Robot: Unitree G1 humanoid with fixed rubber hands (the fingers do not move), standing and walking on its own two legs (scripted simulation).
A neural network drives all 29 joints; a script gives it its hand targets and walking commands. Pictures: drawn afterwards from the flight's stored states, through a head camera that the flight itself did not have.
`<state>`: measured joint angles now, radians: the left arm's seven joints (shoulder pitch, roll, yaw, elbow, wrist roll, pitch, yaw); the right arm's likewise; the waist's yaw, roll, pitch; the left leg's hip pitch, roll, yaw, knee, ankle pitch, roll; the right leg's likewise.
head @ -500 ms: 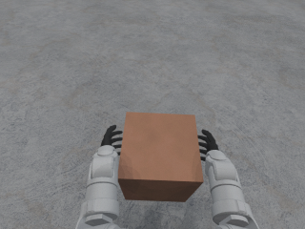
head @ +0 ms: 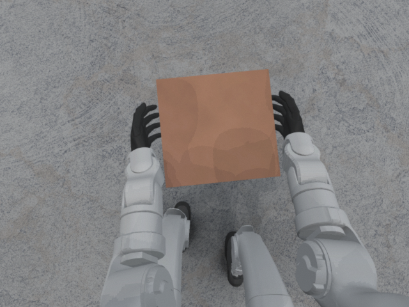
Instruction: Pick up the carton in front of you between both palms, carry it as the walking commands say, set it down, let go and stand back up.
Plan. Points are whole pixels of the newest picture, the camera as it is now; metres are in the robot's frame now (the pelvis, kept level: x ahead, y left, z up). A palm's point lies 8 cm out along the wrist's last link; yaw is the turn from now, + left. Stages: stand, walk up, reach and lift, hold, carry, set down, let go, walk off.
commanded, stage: set down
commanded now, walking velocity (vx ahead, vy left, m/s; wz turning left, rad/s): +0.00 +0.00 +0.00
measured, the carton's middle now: (214, 135) +0.43 +0.03 -0.18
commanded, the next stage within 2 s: none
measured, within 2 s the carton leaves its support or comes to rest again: rests again in 1.86 s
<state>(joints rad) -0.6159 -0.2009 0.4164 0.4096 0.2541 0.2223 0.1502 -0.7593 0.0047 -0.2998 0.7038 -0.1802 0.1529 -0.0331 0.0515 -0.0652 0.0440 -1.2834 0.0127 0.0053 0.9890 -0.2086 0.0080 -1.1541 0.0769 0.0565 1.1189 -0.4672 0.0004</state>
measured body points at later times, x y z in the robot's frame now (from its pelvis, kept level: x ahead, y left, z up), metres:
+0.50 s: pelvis -0.02 -0.02 -0.12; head +0.28 +0.01 +0.22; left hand +0.43 +0.19 -0.23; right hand +0.51 -0.10 -0.23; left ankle +0.12 +0.12 -0.64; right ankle +0.02 -0.12 -0.64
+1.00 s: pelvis -0.04 -0.01 -0.22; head +0.33 +0.01 +0.04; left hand +0.46 +0.21 -0.38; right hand +0.55 -0.07 -0.38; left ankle +0.12 +0.12 -0.64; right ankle +0.02 -0.12 -0.64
